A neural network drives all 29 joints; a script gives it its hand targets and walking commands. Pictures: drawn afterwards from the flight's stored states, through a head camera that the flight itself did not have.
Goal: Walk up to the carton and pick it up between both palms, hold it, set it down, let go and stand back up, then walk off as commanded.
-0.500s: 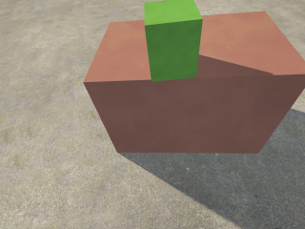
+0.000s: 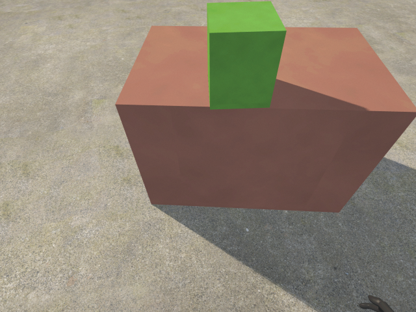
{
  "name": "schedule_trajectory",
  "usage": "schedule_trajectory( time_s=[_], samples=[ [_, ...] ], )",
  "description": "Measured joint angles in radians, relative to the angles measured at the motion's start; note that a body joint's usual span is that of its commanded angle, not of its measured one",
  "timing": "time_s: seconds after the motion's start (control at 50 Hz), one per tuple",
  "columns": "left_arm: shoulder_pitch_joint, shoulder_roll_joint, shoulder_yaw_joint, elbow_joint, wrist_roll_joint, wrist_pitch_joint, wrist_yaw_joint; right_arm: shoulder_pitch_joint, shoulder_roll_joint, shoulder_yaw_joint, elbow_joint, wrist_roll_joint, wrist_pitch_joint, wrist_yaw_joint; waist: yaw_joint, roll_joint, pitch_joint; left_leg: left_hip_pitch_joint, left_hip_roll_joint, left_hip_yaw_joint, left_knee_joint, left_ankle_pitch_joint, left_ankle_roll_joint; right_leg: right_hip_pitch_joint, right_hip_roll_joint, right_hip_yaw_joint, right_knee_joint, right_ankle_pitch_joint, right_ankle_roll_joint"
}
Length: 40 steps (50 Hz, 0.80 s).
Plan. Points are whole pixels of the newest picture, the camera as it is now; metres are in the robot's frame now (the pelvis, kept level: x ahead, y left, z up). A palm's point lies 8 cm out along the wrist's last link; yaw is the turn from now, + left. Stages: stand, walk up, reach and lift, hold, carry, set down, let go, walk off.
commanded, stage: walk off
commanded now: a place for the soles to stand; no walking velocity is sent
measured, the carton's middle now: (239, 57) +0.85 -0.08 +0.05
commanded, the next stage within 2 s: stand in 1.14 s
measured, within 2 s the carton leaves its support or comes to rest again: neither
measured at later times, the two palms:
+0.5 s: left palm out of the picture +0.07 +0.28 -0.08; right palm out of the picture +0.09 -0.34 -0.10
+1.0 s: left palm out of the picture +0.09 +0.30 -0.10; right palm out of the picture +0.12 -0.32 -0.08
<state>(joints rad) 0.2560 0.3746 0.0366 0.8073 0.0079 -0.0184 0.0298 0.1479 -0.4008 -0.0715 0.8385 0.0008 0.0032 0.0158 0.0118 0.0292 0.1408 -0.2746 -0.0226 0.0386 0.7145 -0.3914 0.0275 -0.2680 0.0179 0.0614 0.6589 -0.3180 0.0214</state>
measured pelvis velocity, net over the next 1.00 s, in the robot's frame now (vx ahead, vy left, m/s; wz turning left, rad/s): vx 0.01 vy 0.00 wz -0.01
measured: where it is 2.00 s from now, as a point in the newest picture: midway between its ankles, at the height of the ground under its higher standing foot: outside the picture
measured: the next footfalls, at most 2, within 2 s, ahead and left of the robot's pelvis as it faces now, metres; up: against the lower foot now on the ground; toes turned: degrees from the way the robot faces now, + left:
right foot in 0.32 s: +0.05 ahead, -0.15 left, +0.00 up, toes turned +2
right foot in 1.22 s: +0.06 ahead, -0.15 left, +0.00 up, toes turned +0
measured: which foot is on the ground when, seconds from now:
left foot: down 0.00-1.00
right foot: down 0.00-0.02, up 0.04-0.30, down 0.32-0.98, up 1.00-1.00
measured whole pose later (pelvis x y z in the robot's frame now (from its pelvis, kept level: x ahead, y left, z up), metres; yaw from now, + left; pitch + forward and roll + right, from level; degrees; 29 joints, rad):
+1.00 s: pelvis +0.01 +0.00 +0.00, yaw -1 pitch -4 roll -2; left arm 0.25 0.38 0.03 0.84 0.01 -0.03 0.01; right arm 0.16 -0.39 -0.05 0.84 -0.01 -0.01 0.02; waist 0.01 0.02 0.11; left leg -0.28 0.00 0.04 0.68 -0.30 0.04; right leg -0.25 0.01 0.03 0.66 -0.34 0.00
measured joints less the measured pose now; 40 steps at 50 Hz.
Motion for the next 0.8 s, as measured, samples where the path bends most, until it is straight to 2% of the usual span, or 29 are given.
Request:
schedule_trajectory(
  time_s=[0.02, 0.06, 0.1, 0.22, 0.28, 0.3, 0.34, 0.38, 0.44, 0.54, 0.56, 0.6, 0.62, 0.64, 0.72, 0.76, 0.8],
  samples=[
    [-0.002, 0.0, 0.0, 0.001, 0.0, 0.002, 0.0, 0.001, 0.002, 0.001, 0.0, -0.004, -0.006, 0.0, -0.002, -0.002, 0.001, 0.005, -0.004, 0.004, -0.011, 0.049, 0.017, 0.0, -0.001, 0.008, 0.004, 0.005, 0.0],
    [-0.004, 0.0, 0.001, 0.001, 0.0, 0.009, 0.0, 0.01, 0.002, 0.01, 0.001, -0.012, -0.014, 0.0, -0.005, -0.001, -0.004, 0.013, -0.005, 0.004, -0.018, 0.054, 0.044, -0.01, 0.002, 0.009, 0.052, -0.09, 0.0],
    [-0.003, 0.002, 0.004, 0.002, 0.0, 0.019, 0.0, 0.022, 0.002, 0.016, 0.001, -0.017, -0.017, 0.0, -0.005, -0.004, -0.013, 0.022, -0.002, 0.004, -0.034, 0.051, 0.052, -0.022, 0.003, 0.009, 0.115, -0.163, 0.0],
    [-0.003, 0.007, 0.008, 0.007, 0.0, 0.023, -0.003, 0.033, 0.002, 0.018, 0.001, -0.021, -0.018, 0.0, -0.007, -0.014, -0.021, 0.027, 0.012, 0.005, -0.071, 0.078, 0.042, -0.016, 0.003, 0.004, 0.116, -0.158, 0.0],
    [-0.003, 0.008, 0.009, 0.017, 0.0, 0.023, -0.006, 0.039, 0.002, 0.018, 0.001, -0.021, -0.011, 0.0, -0.006, -0.018, -0.024, 0.026, 0.015, 0.006, -0.071, 0.079, 0.033, 0.017, 0.003, -0.014, 0.045, -0.139, 0.0],
    [-0.003, 0.008, 0.009, 0.021, 0.0, 0.021, -0.006, 0.04, 0.002, 0.018, 0.001, -0.021, -0.007, 0.0, -0.003, -0.02, -0.026, 0.026, 0.015, 0.009, -0.071, 0.079, 0.028, 0.034, 0.003, -0.019, 0.003, -0.124, 0.0],
    [-0.003, 0.007, 0.006, 0.028, 0.0, 0.013, -0.009, 0.04, 0.002, 0.018, 0.001, -0.021, 0.001, 0.0, -0.002, -0.02, -0.027, 0.025, 0.015, 0.01, -0.07, 0.079, 0.02, 0.044, 0.003, -0.02, -0.044, -0.009, 0.0],
    [-0.003, 0.006, -0.003, 0.034, 0.0, 0.001, -0.012, 0.042, 0.002, 0.018, 0.001, -0.021, 0.009, 0.0, -0.002, -0.012, -0.03, 0.025, 0.017, 0.006, -0.066, 0.056, 0.017, 0.044, 0.005, -0.025, -0.044, 0.025, -0.012],
    [-0.003, 0.006, -0.011, 0.034, 0.0, -0.013, -0.017, 0.041, 0.002, 0.018, 0.001, -0.021, 0.01, 0.0, -0.002, 0.001, -0.031, 0.008, 0.017, -0.002, 0.005, -0.051, 0.017, 0.044, 0.005, -0.025, -0.052, 0.012, -0.026],
    [-0.003, 0.006, -0.01, 0.035, 0.0, -0.021, -0.017, 0.048, 0.002, 0.018, 0.0, -0.02, 0.008, 0.0, -0.006, 0.022, -0.03, 0.009, 0.021, -0.008, -0.002, -0.082, 0.017, 0.036, 0.006, -0.028, -0.055, 0.006, -0.026],
    [-0.003, 0.006, -0.01, 0.035, 0.0, -0.021, -0.017, 0.049, 0.002, 0.018, 0.0, -0.02, 0.005, 0.0, -0.007, 0.024, -0.03, 0.016, 0.022, -0.008, -0.037, -0.077, 0.017, 0.032, 0.006, -0.028, -0.051, 0.003, -0.026],
    [-0.003, 0.006, -0.01, 0.035, 0.0, -0.018, -0.017, 0.054, 0.002, 0.018, 0.0, -0.02, -0.003, 0.0, -0.011, 0.018, -0.026, 0.023, 0.017, -0.004, -0.072, 0.058, 0.016, 0.031, -0.001, -0.028, -0.043, -0.006, -0.026],
    [-0.003, 0.006, -0.01, 0.035, 0.0, -0.014, -0.017, 0.06, 0.003, 0.018, 0.0, -0.021, -0.008, 0.0, -0.011, 0.009, -0.026, 0.026, 0.011, 0.0, -0.074, 0.074, 0.016, 0.031, -0.008, -0.024, -0.035, -0.012, -0.026],
    [-0.003, 0.006, -0.01, 0.035, 0.0, -0.008, -0.017, 0.065, 0.003, 0.018, 0.0, -0.023, -0.015, 0.0, -0.012, 0.005, -0.028, 0.03, 0.008, 0.001, -0.074, 0.067, 0.018, 0.026, -0.008, -0.021, -0.018, -0.013, -0.026],
    [-0.004, 0.006, -0.008, 0.035, 0.0, -0.001, -0.017, 0.075, 0.003, 0.018, 0.0, -0.023, -0.029, 0.0, -0.012, 0.0, -0.035, 0.037, 0.018, 0.001, -0.076, 0.038, 0.026, 0.002, -0.008, -0.031, 0.055, -0.172, -0.026],
    [-0.006, 0.007, -0.007, 0.034, 0.0, -0.003, -0.017, 0.072, 0.004, 0.02, 0.0, -0.023, -0.03, 0.0, -0.012, -0.005, -0.034, 0.036, 0.022, 0.002, -0.076, 0.037, 0.024, 0.01, -0.008, -0.031, 0.007, -0.125, -0.026],
    [-0.007, 0.008, -0.003, 0.034, 0.0, -0.013, -0.017, 0.065, 0.004, 0.021, 0.001, -0.017, -0.028, 0.0, -0.009, -0.015, -0.033, 0.027, 0.022, 0.003, -0.057, 0.028, 0.016, 0.026, -0.008, -0.03, -0.062, 0.031, -0.026]
  ],
)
